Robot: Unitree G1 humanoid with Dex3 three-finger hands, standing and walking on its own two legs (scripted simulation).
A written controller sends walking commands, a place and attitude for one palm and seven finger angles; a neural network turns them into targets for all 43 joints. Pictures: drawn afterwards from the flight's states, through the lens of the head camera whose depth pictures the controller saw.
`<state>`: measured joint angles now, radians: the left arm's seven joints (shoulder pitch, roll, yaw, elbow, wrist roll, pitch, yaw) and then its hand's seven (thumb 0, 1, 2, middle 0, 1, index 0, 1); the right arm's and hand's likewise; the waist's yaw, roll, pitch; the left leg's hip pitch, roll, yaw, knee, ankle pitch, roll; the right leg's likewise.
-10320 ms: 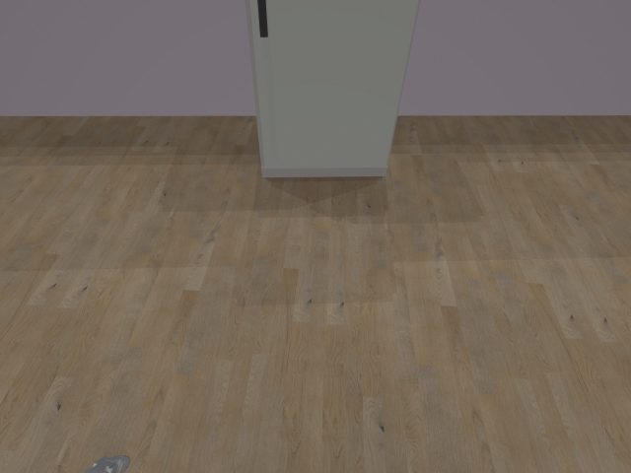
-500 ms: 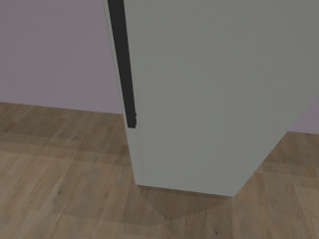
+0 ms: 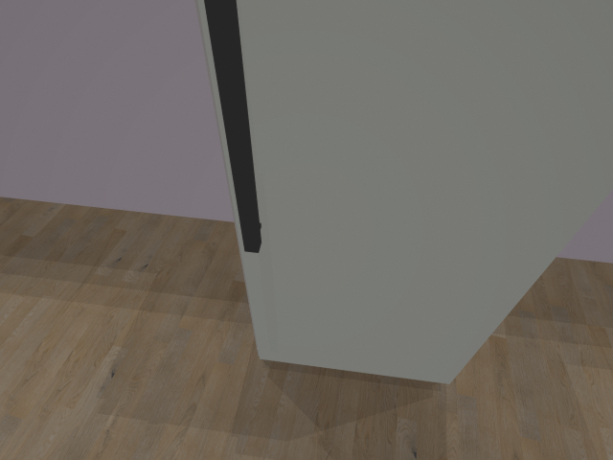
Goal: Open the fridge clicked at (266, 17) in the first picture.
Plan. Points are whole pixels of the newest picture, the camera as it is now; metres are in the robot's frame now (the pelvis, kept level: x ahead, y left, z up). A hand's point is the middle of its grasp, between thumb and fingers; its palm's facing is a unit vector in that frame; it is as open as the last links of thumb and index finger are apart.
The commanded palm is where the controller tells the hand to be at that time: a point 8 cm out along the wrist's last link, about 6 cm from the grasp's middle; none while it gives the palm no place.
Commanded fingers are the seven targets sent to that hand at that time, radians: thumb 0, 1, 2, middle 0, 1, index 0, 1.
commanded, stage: look again from close up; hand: left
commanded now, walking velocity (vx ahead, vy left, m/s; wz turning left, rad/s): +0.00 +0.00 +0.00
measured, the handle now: (242, 129) +0.50 +0.13 +0.18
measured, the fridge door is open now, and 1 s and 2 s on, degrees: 0 0 0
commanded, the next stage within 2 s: raise the hand to about handle height in 1.44 s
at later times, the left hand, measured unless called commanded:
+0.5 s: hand out of the picture +0.06 +0.23 -0.16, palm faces -0.02 -0.95 -0.30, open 7.4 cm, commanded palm none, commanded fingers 0.00 0.90 0.90 -0.20 -0.30 -0.20 -0.30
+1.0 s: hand out of the picture +0.07 +0.23 -0.16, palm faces -0.01 -0.95 -0.31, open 7.4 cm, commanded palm none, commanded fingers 0.00 0.90 0.90 -0.20 -0.30 -0.20 -0.30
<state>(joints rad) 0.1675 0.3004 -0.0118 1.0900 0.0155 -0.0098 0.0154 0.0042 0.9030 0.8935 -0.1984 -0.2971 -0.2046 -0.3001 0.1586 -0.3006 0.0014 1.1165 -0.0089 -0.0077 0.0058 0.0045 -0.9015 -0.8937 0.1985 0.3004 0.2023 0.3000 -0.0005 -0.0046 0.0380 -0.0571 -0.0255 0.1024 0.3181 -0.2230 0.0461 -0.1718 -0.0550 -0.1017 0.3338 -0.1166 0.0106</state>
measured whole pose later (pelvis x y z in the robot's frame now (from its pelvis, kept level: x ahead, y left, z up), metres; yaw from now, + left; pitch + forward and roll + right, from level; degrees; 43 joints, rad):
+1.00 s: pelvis +0.01 -0.01 +0.00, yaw +1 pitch -2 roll +0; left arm 0.16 0.31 -0.01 1.11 0.01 -0.02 0.01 0.00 0.90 0.89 -0.20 -0.30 -0.20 -0.30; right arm 0.15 -0.31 0.01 1.13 -0.01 -0.01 0.00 0.00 -0.90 -0.89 0.20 0.30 0.20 0.30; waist 0.00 -0.01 0.03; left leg -0.03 -0.02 0.09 0.28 -0.21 0.04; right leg -0.14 -0.05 -0.12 0.30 -0.12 0.00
